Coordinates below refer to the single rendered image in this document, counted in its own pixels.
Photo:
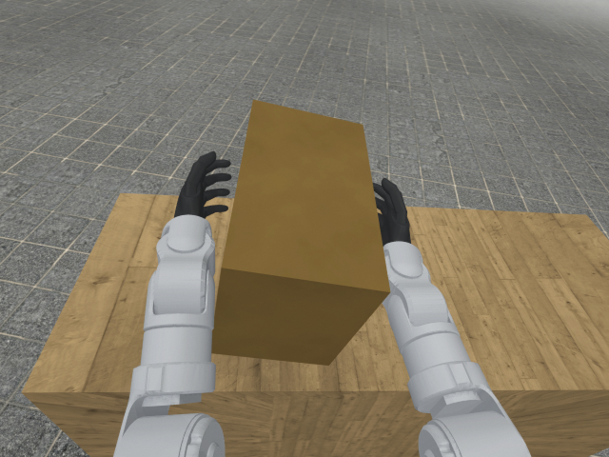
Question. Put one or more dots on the robot right upper arm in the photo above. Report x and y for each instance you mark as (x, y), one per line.
(479, 434)

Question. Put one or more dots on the robot right forearm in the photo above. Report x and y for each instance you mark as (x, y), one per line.
(443, 380)

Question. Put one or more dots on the right robot hand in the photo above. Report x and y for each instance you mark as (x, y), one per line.
(393, 221)

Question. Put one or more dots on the robot left upper arm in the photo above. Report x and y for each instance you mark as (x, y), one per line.
(177, 435)

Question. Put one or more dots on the left robot hand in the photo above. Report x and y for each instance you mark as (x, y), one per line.
(193, 195)

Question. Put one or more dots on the pedestal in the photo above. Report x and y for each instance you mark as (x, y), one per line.
(527, 291)

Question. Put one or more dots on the carton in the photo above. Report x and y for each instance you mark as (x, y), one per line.
(303, 266)

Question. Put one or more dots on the robot left forearm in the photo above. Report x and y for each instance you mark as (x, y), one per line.
(176, 365)

